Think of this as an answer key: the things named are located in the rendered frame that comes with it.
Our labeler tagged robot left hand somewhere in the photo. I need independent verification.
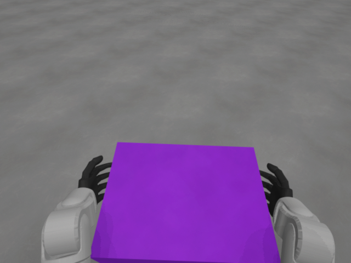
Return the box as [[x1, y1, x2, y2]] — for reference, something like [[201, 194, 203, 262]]
[[78, 156, 112, 204]]

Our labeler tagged robot right hand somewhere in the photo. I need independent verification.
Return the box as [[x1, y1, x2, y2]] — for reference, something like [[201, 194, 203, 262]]
[[259, 163, 293, 217]]

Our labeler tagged right robot forearm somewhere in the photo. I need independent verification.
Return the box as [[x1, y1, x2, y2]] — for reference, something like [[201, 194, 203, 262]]
[[273, 197, 335, 263]]

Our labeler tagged carton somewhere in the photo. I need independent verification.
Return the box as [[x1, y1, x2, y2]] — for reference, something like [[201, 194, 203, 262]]
[[90, 142, 281, 263]]

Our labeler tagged left robot forearm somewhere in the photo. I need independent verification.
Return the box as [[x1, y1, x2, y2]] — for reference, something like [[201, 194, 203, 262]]
[[41, 187, 97, 263]]

